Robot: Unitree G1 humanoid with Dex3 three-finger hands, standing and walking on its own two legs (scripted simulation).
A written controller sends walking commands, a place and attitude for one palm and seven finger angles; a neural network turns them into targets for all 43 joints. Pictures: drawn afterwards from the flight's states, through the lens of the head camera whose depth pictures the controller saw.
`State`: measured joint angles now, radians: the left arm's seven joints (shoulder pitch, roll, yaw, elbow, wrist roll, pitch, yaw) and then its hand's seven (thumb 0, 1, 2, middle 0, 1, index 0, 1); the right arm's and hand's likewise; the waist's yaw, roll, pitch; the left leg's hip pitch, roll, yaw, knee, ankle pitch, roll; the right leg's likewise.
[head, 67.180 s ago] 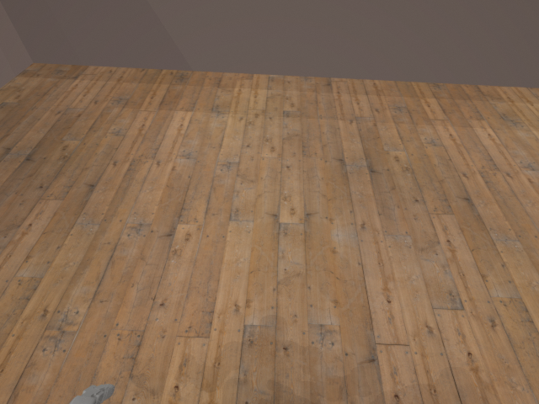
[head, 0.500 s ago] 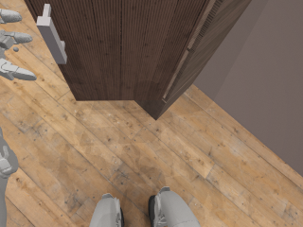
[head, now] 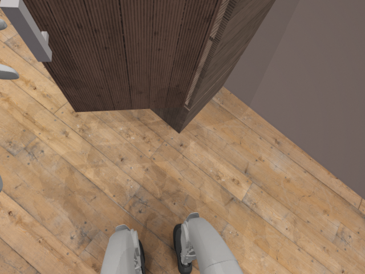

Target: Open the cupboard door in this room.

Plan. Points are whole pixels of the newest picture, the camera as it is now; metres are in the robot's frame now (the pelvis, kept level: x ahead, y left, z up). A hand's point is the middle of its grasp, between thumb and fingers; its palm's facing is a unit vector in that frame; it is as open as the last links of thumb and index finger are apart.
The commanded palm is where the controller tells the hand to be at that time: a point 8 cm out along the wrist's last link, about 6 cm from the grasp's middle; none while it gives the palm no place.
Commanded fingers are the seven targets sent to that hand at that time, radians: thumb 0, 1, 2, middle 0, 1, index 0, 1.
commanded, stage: move the hooked fingers beside the handle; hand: left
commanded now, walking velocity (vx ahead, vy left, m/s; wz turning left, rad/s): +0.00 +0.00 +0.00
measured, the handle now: (31, 23) +0.59 +0.21 +0.07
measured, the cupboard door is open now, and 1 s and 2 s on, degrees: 47 48 47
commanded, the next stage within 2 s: slide the fingers in behind the handle in 0.18 s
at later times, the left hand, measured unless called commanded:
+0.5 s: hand out of the picture +0.55 +0.28 +0.07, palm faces -0.03 -1.00 -0.03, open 13.9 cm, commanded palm +0.55 +0.29 +0.06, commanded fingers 0.00 -0.50 0.30 -0.30 -1.20 -0.30 -1.20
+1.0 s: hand (3, 45) +0.54 +0.25 +0.07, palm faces +0.03 -1.00 -0.01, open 14.5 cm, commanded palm +0.54 +0.26 +0.06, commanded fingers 0.00 -0.50 0.30 -0.30 -1.20 -0.30 -1.20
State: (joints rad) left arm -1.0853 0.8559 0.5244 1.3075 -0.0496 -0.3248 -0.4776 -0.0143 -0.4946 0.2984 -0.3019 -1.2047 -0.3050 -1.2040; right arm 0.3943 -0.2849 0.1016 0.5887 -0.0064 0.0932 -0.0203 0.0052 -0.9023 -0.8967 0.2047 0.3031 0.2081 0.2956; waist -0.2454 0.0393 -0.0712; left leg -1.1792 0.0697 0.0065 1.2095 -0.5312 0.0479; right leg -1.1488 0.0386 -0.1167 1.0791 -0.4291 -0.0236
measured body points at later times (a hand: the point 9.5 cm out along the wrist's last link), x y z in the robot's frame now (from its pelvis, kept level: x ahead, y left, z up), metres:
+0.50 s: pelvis +0.01 +0.01 +0.00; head +0.20 +0.06 +0.40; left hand +0.55 +0.33 +0.07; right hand -0.02 -0.25 -0.09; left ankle +0.01 +0.09 -0.64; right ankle +0.04 -0.11 -0.64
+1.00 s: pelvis +0.02 +0.01 +0.01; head +0.19 +0.06 +0.43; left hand +0.53 +0.31 +0.07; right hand +0.00 -0.25 -0.09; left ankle +0.01 +0.09 -0.64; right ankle +0.04 -0.11 -0.64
